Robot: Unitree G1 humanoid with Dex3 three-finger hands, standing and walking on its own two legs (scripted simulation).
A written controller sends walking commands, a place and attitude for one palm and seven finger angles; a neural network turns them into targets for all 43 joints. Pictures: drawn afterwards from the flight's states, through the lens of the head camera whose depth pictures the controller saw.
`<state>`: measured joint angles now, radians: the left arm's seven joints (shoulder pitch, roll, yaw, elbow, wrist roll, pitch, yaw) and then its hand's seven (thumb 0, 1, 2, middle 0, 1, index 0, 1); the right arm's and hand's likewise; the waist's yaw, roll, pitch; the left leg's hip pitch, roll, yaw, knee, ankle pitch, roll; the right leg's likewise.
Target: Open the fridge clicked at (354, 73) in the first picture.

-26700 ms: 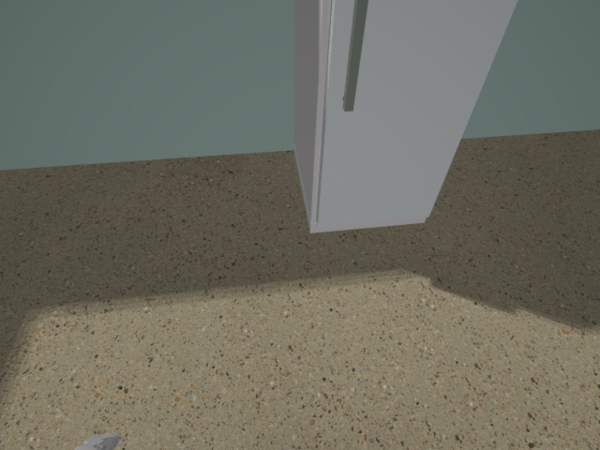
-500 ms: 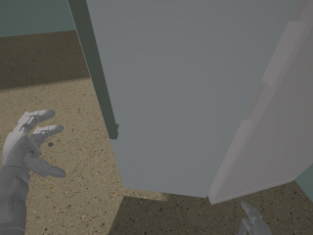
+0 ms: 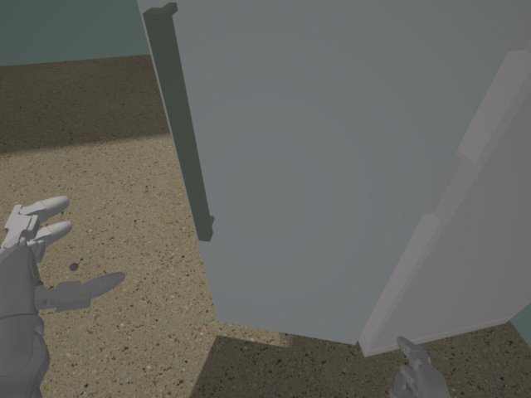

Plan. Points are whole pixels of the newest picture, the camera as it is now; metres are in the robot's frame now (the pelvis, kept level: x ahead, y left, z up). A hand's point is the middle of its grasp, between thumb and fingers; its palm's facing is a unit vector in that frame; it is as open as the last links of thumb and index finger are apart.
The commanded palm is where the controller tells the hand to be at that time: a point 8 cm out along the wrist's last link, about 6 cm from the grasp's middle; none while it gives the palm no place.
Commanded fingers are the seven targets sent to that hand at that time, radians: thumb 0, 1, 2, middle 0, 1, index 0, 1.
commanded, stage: draw the hand back to the body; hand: left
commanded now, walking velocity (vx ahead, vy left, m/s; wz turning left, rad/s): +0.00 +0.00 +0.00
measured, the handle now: (192, 149) +0.48 +0.20 +0.13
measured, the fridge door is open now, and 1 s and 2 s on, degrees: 68 68 68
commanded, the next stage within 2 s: step back with the hand held close in 0.74 s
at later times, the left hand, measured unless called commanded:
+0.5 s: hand (55, 270) +0.20 +0.28 +0.15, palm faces +0.49 -0.79 -0.37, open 7.8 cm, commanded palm +0.15 +0.31 +0.17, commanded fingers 0.00 0.90 0.90 -0.20 -0.30 -0.20 -0.30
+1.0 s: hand (58, 266) +0.20 +0.27 +0.16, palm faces +0.46 -0.80 -0.39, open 7.4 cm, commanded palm +0.14 +0.31 +0.18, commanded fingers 0.00 0.90 0.90 -0.20 -0.30 -0.20 -0.30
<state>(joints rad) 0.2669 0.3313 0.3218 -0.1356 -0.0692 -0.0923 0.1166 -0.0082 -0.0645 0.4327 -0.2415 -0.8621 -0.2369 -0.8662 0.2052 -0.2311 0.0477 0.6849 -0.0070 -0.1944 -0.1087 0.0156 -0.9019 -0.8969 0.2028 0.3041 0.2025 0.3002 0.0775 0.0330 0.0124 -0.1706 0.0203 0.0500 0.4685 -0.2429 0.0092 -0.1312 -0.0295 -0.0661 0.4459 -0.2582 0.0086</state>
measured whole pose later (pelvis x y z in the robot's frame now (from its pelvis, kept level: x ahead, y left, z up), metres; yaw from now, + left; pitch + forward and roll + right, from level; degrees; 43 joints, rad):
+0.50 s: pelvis +0.01 +0.00 +0.00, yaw +0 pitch -5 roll -1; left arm 0.44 0.34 0.36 -0.36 -0.06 -0.09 0.12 0.01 0.78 0.84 -0.22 -0.36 -0.21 -0.37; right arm 0.20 -0.22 0.03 0.66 -0.02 -0.15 -0.09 0.02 -0.90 -0.90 0.20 0.30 0.20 0.30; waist 0.08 0.04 0.02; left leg -0.10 0.02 0.06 0.42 -0.24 0.01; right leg -0.05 -0.03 -0.06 0.38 -0.25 0.02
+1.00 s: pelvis +0.00 +0.01 +0.00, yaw +0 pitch -2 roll -1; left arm 0.42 0.35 0.37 -0.38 -0.05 -0.15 0.12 0.01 0.89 0.89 -0.21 -0.30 -0.21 -0.31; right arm 0.18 -0.23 0.04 0.64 -0.02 -0.10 -0.08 0.02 -0.90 -0.90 0.20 0.30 0.20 0.30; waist 0.04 0.04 0.02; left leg -0.21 0.03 0.05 0.48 -0.24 0.02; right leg -0.14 -0.02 -0.07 0.40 -0.22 0.02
